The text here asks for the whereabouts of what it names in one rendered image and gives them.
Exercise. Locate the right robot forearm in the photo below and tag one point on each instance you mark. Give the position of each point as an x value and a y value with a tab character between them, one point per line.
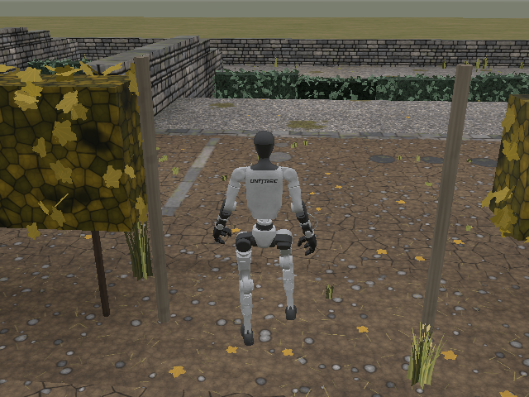
305	222

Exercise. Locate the right robot hand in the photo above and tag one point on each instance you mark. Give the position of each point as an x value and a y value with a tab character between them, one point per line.
312	242

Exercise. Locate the left robot hand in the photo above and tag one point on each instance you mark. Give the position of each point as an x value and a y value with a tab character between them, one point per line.
223	232

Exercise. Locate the left robot upper arm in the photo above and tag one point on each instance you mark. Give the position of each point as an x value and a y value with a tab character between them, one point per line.
237	175

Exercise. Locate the right robot foot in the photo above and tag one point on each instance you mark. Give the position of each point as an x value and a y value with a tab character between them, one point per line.
291	314

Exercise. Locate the left robot forearm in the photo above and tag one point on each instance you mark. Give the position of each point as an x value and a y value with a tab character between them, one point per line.
222	217

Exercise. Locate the right robot upper arm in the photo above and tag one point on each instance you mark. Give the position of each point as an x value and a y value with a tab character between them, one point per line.
291	176

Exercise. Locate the robot right thigh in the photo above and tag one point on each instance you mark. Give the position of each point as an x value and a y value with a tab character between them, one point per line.
284	241

